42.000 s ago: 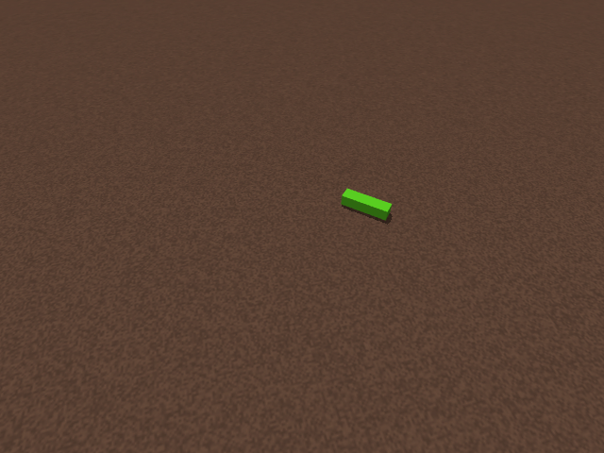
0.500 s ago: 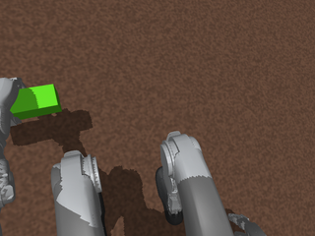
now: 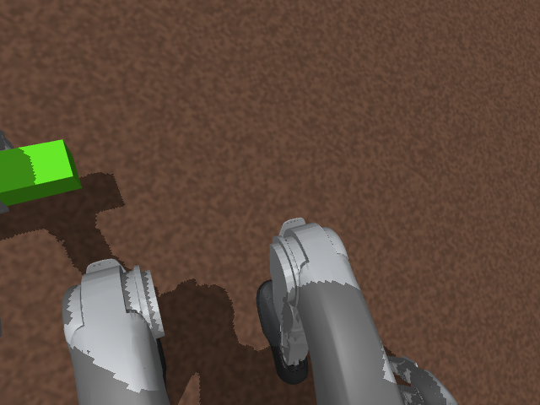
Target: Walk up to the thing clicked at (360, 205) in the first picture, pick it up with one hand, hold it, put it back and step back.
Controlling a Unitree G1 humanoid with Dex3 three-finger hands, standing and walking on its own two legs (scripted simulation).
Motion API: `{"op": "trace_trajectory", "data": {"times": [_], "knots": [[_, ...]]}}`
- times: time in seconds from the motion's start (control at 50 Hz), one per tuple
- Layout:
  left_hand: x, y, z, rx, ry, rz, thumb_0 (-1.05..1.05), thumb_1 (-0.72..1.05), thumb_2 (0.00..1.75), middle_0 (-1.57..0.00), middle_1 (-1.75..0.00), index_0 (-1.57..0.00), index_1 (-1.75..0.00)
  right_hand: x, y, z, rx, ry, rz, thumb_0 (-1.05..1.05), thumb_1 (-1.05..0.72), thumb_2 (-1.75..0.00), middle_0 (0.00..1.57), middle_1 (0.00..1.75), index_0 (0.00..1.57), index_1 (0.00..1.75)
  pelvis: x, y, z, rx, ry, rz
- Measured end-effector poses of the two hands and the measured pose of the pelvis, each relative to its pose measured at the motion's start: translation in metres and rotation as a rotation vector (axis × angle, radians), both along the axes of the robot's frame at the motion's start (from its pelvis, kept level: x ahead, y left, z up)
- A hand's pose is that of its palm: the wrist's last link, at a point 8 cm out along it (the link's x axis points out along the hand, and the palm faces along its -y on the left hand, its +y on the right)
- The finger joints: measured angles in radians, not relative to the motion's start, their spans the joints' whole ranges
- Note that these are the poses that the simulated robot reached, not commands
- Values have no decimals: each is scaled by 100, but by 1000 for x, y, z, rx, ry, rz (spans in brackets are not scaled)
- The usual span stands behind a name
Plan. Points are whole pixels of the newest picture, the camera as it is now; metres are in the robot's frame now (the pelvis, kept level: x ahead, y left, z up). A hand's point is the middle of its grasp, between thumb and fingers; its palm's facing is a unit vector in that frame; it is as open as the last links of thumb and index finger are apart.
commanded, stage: lower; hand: left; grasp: from above
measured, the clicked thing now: out of the picture +0.45 +0.32 -0.22
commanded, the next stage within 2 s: rest in 0.02 s
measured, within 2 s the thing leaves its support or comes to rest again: rests again in 1.02 s
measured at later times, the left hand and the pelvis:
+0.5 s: hand out of the picture +0.46 +0.31 -0.25, palm faces -0.46 -0.14 -0.88, open 9.1 cm; pelvis +0.00 +0.01 -0.02, yaw -3 degrees
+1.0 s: hand (3, 186) +0.45 +0.32 -0.26, palm faces -0.45 -0.14 -0.88, open 9.0 cm; pelvis +0.00 +0.01 -0.03, yaw -5 degrees
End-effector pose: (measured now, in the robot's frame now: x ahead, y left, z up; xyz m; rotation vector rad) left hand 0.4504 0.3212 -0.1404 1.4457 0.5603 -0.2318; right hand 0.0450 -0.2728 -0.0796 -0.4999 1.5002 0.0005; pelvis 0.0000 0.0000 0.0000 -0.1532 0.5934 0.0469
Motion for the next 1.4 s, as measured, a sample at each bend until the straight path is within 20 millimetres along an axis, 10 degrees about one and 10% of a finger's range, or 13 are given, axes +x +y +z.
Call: {"op": "trace_trajectory", "data": {"times": [0.64,1.4], "knots": [[12,-5,-58,-21,-25,10,-2,11,41,-77,-54,-79,-49,-6,14,-3,0,36,69,0,-90,-90,20,30,20,30,4,8,-22,-51,-45,-28],[16,0,-70,-6,-38,17,-2,11,41,-78,-52,-80,-48,-8,26,11,36,9,190,0,-90,-90,20,30,20,30,-3,13,-26,-91,-99,-50]]}}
